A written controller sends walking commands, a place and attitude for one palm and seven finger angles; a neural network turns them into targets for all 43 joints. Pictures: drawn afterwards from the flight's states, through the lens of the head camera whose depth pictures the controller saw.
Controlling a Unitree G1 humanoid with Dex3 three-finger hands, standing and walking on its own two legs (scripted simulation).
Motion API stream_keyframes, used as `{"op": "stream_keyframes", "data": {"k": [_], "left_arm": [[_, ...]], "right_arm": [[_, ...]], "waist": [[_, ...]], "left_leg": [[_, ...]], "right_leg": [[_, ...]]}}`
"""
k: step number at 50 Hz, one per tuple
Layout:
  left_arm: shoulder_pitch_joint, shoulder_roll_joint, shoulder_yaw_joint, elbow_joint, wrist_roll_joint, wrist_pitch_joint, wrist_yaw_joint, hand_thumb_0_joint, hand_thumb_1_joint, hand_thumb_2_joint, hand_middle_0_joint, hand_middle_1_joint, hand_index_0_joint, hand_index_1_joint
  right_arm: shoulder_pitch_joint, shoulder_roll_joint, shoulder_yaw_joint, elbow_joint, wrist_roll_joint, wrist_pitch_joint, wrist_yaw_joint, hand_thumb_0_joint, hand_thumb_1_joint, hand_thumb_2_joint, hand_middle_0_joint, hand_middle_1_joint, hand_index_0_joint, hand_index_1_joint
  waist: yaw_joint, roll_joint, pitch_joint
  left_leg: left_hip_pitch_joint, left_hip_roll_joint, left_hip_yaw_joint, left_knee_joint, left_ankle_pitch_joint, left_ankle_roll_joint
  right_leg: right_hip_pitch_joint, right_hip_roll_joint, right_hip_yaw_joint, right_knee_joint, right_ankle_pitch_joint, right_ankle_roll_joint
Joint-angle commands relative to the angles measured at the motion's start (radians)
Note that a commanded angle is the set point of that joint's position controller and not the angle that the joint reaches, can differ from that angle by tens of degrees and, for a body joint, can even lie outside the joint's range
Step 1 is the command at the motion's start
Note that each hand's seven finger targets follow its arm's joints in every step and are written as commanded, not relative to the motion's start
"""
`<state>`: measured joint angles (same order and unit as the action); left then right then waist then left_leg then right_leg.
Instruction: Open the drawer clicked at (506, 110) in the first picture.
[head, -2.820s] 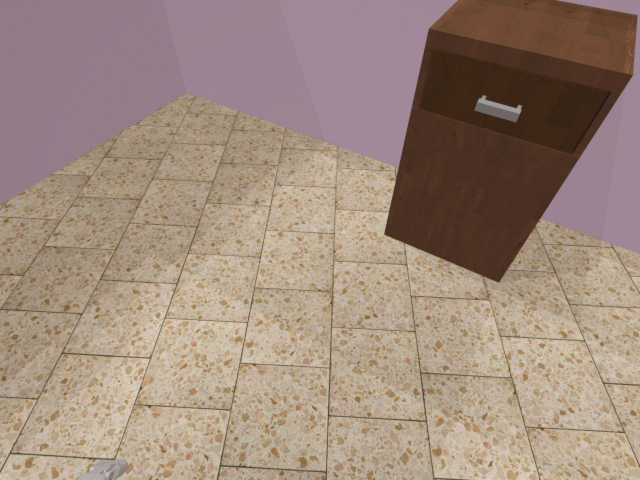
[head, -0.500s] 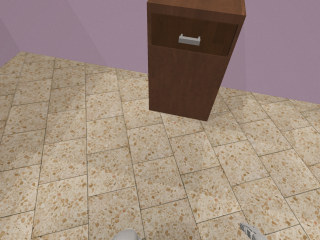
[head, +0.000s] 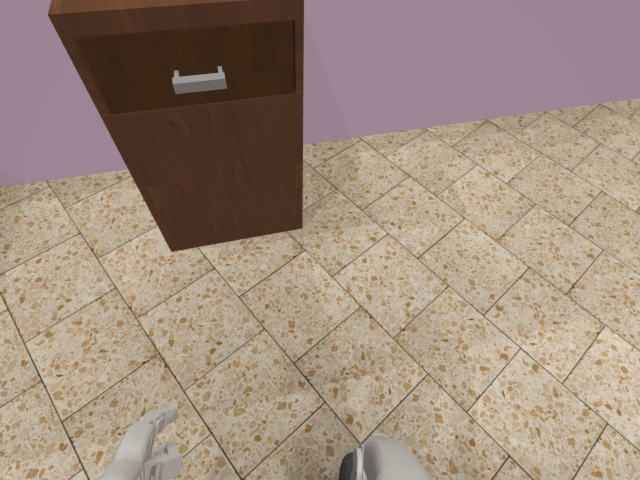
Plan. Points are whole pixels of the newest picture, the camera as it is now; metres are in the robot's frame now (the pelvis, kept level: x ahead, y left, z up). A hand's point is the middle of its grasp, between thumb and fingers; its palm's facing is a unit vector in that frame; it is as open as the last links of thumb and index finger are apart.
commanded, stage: walk to a spot facing it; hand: left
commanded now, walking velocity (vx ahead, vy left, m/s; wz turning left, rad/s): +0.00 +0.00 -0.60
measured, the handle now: (199, 77) +0.91 +0.27 -0.06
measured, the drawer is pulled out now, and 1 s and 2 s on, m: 0.00 0.00 0.00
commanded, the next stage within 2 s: turn to face it in 1.76 s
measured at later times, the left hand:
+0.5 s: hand (168, 418) +0.22 +0.23 -0.18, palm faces -0.21 -0.96 -0.18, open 7.4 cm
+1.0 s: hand (236, 359) +0.30 +0.13 -0.16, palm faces -0.58 -0.78 -0.24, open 7.4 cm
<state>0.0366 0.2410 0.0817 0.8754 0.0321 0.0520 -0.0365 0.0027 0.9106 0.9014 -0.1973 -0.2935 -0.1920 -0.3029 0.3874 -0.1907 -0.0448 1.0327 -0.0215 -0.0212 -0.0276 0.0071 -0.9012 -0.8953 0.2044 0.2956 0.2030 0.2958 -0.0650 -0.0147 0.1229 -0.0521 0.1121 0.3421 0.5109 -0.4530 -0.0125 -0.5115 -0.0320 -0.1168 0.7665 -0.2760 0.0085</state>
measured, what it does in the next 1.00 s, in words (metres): steps on the spot, turning right: right foot, then left foot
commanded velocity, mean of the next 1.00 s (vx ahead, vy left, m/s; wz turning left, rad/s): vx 0.00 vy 0.00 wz -0.60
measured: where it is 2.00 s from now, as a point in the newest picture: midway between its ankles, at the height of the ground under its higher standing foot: (320, 478)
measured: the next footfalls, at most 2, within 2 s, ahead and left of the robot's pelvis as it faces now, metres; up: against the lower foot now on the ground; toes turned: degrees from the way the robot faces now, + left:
right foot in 0.04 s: +0.12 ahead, -0.10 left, +0.00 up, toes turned -8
left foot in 0.44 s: +0.17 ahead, +0.13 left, +0.00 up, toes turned -9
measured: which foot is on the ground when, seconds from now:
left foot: down 0.00-0.04, up 0.06-0.42, down 0.44-0.98, up 1.00-1.00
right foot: up 0.00-0.02, down 0.04-0.44, up 0.46-0.98, down 1.00-1.00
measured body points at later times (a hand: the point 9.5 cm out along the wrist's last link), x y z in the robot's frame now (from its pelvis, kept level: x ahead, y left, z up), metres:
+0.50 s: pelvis +0.08 +0.05 +0.00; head +0.13 +0.08 +0.44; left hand +0.23 +0.28 -0.16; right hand +0.14 -0.22 -0.11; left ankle +0.13 +0.14 -0.73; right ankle +0.06 -0.09 -0.70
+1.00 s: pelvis +0.08 +0.04 -0.01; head +0.12 +0.01 +0.44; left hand +0.33 +0.17 -0.14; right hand -0.07 -0.17 -0.15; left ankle +0.13 +0.14 -0.73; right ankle +0.02 -0.04 -0.73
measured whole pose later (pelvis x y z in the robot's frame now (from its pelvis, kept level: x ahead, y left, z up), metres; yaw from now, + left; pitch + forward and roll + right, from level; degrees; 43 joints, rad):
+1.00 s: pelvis +0.08 +0.04 -0.01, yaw -36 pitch +1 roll +0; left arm 0.12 0.22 0.08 0.89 0.02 0.04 -0.02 0.00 0.91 0.90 -0.20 -0.29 -0.20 -0.30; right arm 0.30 -0.22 -0.08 0.97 -0.02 0.02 0.00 0.01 -0.90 -0.90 0.21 0.30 0.20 0.30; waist -0.04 0.01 0.08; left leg -0.26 0.22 0.40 0.69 -0.39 -0.03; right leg -0.30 -0.04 -0.11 0.61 -0.29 0.00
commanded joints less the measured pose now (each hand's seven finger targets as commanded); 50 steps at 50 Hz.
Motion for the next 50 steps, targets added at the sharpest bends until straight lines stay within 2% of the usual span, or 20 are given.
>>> {"op": "stream_keyframes", "data": {"k": [1, 2, 3, 4, 6, 9, 17, 20, 21, 22, 23, 24, 26, 29, 37, 44, 47, 48, 49, 50], "left_arm": [[0.273, 0.162, 0.029, -0.011, 0.007, -0.061, 0.016, 0.000, 0.900, 0.900, -0.200, -0.300, -0.200, -0.300], [0.364, 0.279, 0.050, 0.009, -0.009, -0.069, 0.034, 0.000, 0.900, 0.900, -0.200, -0.300, -0.200, -0.300], [0.371, 0.287, 0.051, 0.014, -0.033, -0.059, 0.049, 0.000, 0.900, 0.900, -0.200, -0.300, -0.200, -0.300], [0.291, 0.258, 0.048, -0.017, -0.033, -0.050, 0.056, 0.000, 0.900, 0.900, -0.200, -0.300, -0.200, -0.300], [0.149, 0.180, 0.021, -0.053, -0.031, -0.044, 0.061, 0.000, 0.900, 0.900, -0.200, -0.300, -0.200, -0.300], [0.067, 0.165, 0.016, -0.067, -0.013, -0.049, 0.060, 0.000, 0.900, 0.900, -0.200, -0.300, -0.200, -0.300], [0.115, 0.184, 0.035, -0.071, -0.005, -0.033, 0.043, 0.000, 0.900, 0.900, -0.200, -0.300, -0.200, -0.300], [0.091, 0.174, 0.038, -0.081, -0.013, -0.022, 0.045, 0.000, 0.900, 0.900, -0.200, -0.300, -0.200, -0.300], [0.095, 0.133, 0.030, -0.094, -0.020, -0.018, 0.043, 0.000, 0.900, 0.900, -0.200, -0.300, -0.200, -0.300], [0.137, 0.066, 0.019, -0.113, -0.028, -0.014, 0.031, 0.000, 0.900, 0.900, -0.200, -0.300, -0.200, -0.300], [0.152, 0.083, 0.024, -0.101, -0.012, -0.010, 0.032, 0.000, 0.900, 0.900, -0.200, -0.300, -0.200, -0.300], [0.146, 0.114, 0.033, -0.087, -0.004, -0.009, 0.030, 0.000, 0.900, 0.900, -0.200, -0.300, -0.200, -0.300], [0.169, 0.099, 0.044, -0.065, -0.001, -0.012, 0.010, 0.000, 0.900, 0.900, -0.200, -0.300, -0.200, -0.300], [0.204, 0.072, 0.037, -0.041, -0.007, -0.002, 0.005, 0.000, 0.900, 0.900, -0.200, -0.300, -0.200, -0.300], [0.118, 0.044, 0.023, -0.056, -0.009, 0.011, 0.005, 0.000, 0.900, 0.900, -0.200, -0.300, -0.200, -0.300], [0.067, 0.029, 0.014, -0.061, -0.007, -0.005, 0.009, 0.000, 0.900, 0.900, -0.200, -0.300, -0.200, -0.300], [0.146, 0.041, 0.017, -0.044, -0.009, -0.022, 0.018, 0.000, 0.900, 0.900, -0.200, -0.300, -0.200, -0.300], [0.200, 0.087, 0.024, -0.028, -0.006, -0.033, 0.026, 0.000, 0.900, 0.900, -0.200, -0.300, -0.200, -0.300], [0.255, 0.201, 0.042, -0.015, 0.003, -0.048, 0.041, 0.000, 0.900, 0.900, -0.200, -0.300, -0.200, -0.300], [0.299, 0.259, 0.050, -0.006, -0.017, -0.043, 0.053, 0.000, 0.900, 0.900, -0.200, -0.300, -0.200, -0.300]], "right_arm": [[0.003, -0.180, -0.038, -0.098, 0.020, -0.010, 0.011, 0.000, -0.900, -0.900, 0.200, 0.300, 0.200, 0.300], [0.013, -0.110, -0.023, -0.139, 0.027, -0.008, 0.013, 0.000, -0.900, -0.900, 0.200, 0.300, 0.200, 0.300], [-0.065, -0.132, -0.022, -0.163, 0.022, -0.004, -0.006, 0.000, -0.900, -0.900, 0.200, 0.300, 0.200, 0.300], [-0.081, -0.118, -0.022, -0.171, 0.021, 0.001, -0.007, 0.000, -0.900, -0.900, 0.200, 0.300, 0.200, 0.300], [-0.118, -0.131, -0.023, -0.150, 0.006, 0.026, -0.004, 0.000, -0.900, -0.900, 0.200, 0.300, 0.200, 0.300], [-0.045, -0.109, -0.019, -0.122, 0.001, 0.052, -0.002, 0.000, -0.900, -0.900, 0.200, 0.300, 0.200, 0.300], [-0.162, -0.098, -0.020, -0.193, 0.013, 0.030, 0.001, 0.000, -0.900, -0.900, 0.200, 0.300, 0.200, 0.300], [-0.099, -0.108, -0.025, -0.187, 0.018, 0.015, -0.006, 0.000, -0.900, -0.900, 0.200, 0.300, 0.200, 0.300], [-0.067, -0.149, -0.032, -0.179, 0.015, 0.005, -0.010, 0.000, -0.900, -0.900, 0.200, 0.300, 0.200, 0.300], [-0.079, -0.254, -0.049, -0.198, 0.002, 0.002, -0.008, 0.000, -0.900, -0.900, 0.200, 0.300, 0.200, 0.300], [-0.119, -0.278, -0.053, -0.205, 0.000, 0.008, -0.008, 0.000, -0.900, -0.900, 0.200, 0.300, 0.200, 0.300], [-0.162, -0.232, -0.041, -0.221, 0.001, 0.005, -0.011, 0.000, -0.900, -0.900, 0.200, 0.300, 0.200, 0.300], [-0.234, -0.178, -0.025, -0.240, -0.005, -0.002, -0.010, 0.000, -0.900, -0.900, 0.200, 0.300, 0.200, 0.300], [-0.205, -0.148, -0.024, -0.226, 0.004, -0.007, -0.013, 0.000, -0.900, -0.900, 0.200, 0.300, 0.200, 0.300], [-0.093, -0.172, -0.051, -0.160, 0.002, 0.004, -0.004, 0.000, -0.900, -0.900, 0.200, 0.300, 0.200, 0.300], [-0.081, -0.194, -0.071, -0.123, -0.007, 0.011, 0.009, 0.000, -0.900, -0.900, 0.200, 0.300, 0.200, 0.300], [-0.111, -0.204, -0.073, -0.124, -0.005, 0.015, 0.016, 0.000, -0.900, -0.900, 0.200, 0.300, 0.200, 0.300], [-0.095, -0.187, -0.068, -0.129, 0.002, 0.018, 0.021, 0.000, -0.900, -0.900, 0.200, 0.300, 0.200, 0.300], [-0.095, -0.119, -0.050, -0.168, 0.007, 0.025, 0.028, 0.000, -0.900, -0.900, 0.200, 0.300, 0.200, 0.300], [-0.157, -0.099, -0.035, -0.210, 0.007, 0.039, 0.021, 0.000, -0.900, -0.900, 0.200, 0.300, 0.200, 0.300]], "waist": [[0.173, 0.000, -0.291], [0.182, -0.232, -0.420], [0.190, -0.108, -0.417], [0.155, -0.139, -0.390], [0.089, -0.066, -0.228], [0.018, -0.053, -0.195], [0.060, -0.160, -0.201], [0.019, -0.140, -0.228], [0.003, -0.027, -0.241], [0.021, 0.293, -0.230], [0.023, 0.356, -0.209], [0.038, 0.273, -0.173], [0.081, 0.150, -0.115], [0.076, 0.173, -0.164], [0.024, 0.184, -0.141], [0.004, 0.235, -0.167], [0.059, 0.199, -0.201], [0.090, 0.099, -0.227], [0.122, -0.217, -0.242], [0.146, -0.255, -0.241]], "left_leg": [[-0.238, 0.183, -0.062, 0.492, 0.774, -0.005], [-0.550, -0.020, -0.104, 0.844, -0.161, -0.081], [-0.568, -0.003, -0.292, 0.899, -0.198, -0.058], [-0.593, 0.022, -0.333, 0.906, -0.122, -0.058], [-0.533, 0.058, -0.335, 0.811, 0.005, -0.072], [-0.430, 0.039, -0.313, 0.675, 0.049, -0.082], [-0.334, -0.051, -0.274, 0.309, 0.053, -0.068], [-0.158, -0.066, -0.266, 0.037, 0.175, -0.055], [-0.019, 0.013, -0.342, -0.110, 0.232, -0.025], [0.064, 0.291, -0.632, -0.214, 0.364, 0.074], [-0.029, 0.422, -0.697, -0.247, 0.350, 0.141], [-0.118, 0.387, -0.665, -0.246, 0.328, 0.151], [-0.151, 0.258, -0.465, -0.216, 0.411, 0.121], [-0.050, 0.204, -0.297, -0.176, 0.592, 0.097], [0.055, 0.273, -0.227, -0.175, 0.615, 0.139], [0.018, 0.305, -0.161, -0.108, 0.637, 0.130], [-0.030, 0.295, -0.086, 0.024, 0.612, 0.063], [-0.146, 0.267, -0.059, 0.179, 0.544, 0.011], [-0.438, 0.145, -0.035, 0.403, 0.076, -0.054], [-0.569, 0.048, -0.168, 0.585, -0.212, -0.074]], "right_leg": [[0.605, -0.080, 0.109, -0.268, 0.355, -0.096], [0.822, -0.406, 0.582, -0.252, 0.928, -0.258], [0.764, -0.417, 0.526, -0.265, 1.034, -0.309], [0.723, -0.357, 0.488, -0.276, 0.862, -0.279], [0.448, -0.261, 0.367, -0.355, 0.660, -0.215], [0.260, -0.194, 0.289, -0.384, 0.531, -0.187], [0.227, -0.145, 0.415, -0.341, 0.416, -0.186], [0.182, -0.115, 0.438, -0.254, 0.395, -0.128], [0.079, -0.042, 0.382, -0.159, 0.272, -0.075], [-0.116, 0.108, 0.222, 0.070, -0.161, 0.003], [-0.127, 0.077, 0.179, 0.314, -0.337, 0.034], [-0.111, 0.049, 0.209, 0.413, -0.298, 0.038], [-0.102, 0.023, 0.169, 0.519, -0.161, 0.050], [-0.100, 0.000, 0.136, 0.516, -0.088, 0.073], [-0.089, -0.041, 0.068, 0.307, -0.137, 0.085], [0.061, -0.018, 0.007, 0.038, -0.175, 0.041], [0.219, 0.000, -0.010, -0.197, -0.010, 0.006], [0.391, -0.032, 0.035, -0.324, 0.122, -0.020], [0.583, -0.268, 0.367, -0.388, 0.406, -0.113], [0.545, -0.395, 0.499, -0.385, 0.693, -0.213]]}}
